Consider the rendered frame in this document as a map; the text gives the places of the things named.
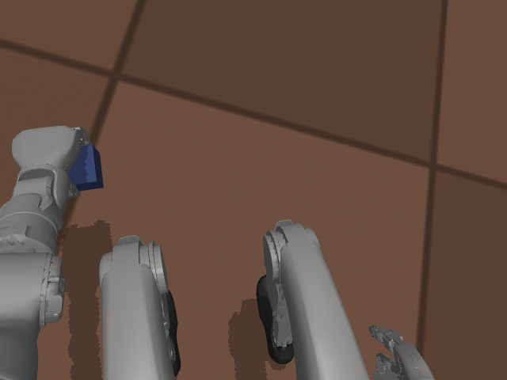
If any right robot hand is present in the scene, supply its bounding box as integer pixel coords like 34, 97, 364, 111
369, 325, 435, 380

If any left robot foot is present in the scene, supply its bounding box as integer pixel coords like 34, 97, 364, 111
166, 291, 181, 377

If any small box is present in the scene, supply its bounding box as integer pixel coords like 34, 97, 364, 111
67, 144, 104, 191

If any left robot arm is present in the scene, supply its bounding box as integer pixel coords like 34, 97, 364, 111
0, 164, 70, 380

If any right robot foot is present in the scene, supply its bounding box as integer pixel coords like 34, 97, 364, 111
257, 275, 294, 364

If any left robot hand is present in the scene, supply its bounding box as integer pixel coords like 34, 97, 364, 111
12, 126, 92, 198

